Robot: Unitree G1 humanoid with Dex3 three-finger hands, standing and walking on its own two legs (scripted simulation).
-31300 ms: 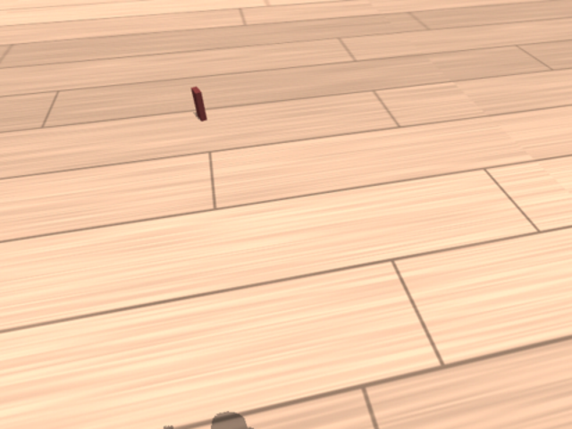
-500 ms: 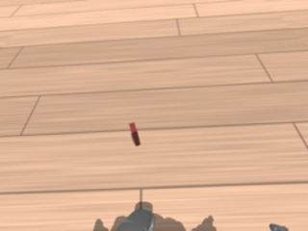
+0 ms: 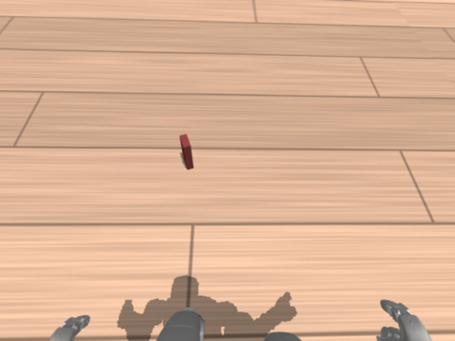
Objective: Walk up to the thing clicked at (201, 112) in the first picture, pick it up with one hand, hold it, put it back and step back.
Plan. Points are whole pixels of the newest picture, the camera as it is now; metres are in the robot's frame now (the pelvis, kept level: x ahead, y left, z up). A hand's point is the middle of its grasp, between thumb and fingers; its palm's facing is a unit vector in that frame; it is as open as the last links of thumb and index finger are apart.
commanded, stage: step back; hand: left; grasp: from the side
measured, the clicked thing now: (186, 152) +0.96 +0.27 -0.66
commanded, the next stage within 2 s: stand in 1.20 s
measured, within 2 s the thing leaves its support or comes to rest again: neither
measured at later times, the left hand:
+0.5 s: hand out of the picture -0.05 +0.28 -0.13, palm faces +0.10 -0.92 -0.38, open 7.4 cm
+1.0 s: hand out of the picture +0.00 +0.26 -0.15, palm faces +0.12 -0.92 -0.36, open 7.4 cm
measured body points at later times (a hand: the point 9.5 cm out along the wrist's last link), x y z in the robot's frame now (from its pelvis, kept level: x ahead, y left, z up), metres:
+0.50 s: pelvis -0.09 +0.00 +0.01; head -0.09 +0.01 +0.46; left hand -0.06 +0.33 -0.11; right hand -0.04 -0.31 -0.11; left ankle -0.11 +0.11 -0.72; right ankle -0.05 -0.13 -0.69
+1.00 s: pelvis -0.03 -0.01 +0.00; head +0.00 +0.00 +0.45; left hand -0.01 +0.31 -0.13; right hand +0.09 -0.31 -0.12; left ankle +0.01 +0.12 -0.72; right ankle -0.03 -0.14 -0.72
